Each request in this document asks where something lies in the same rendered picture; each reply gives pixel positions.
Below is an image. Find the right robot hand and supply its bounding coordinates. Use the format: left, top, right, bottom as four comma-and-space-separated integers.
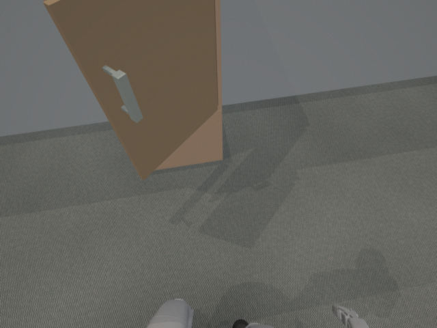
332, 305, 369, 328

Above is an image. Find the cupboard door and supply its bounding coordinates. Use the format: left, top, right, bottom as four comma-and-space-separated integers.
43, 0, 218, 180

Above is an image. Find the handle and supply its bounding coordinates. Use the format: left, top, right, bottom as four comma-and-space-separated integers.
102, 66, 143, 123

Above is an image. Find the left robot thigh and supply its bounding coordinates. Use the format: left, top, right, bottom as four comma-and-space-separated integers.
146, 299, 194, 328

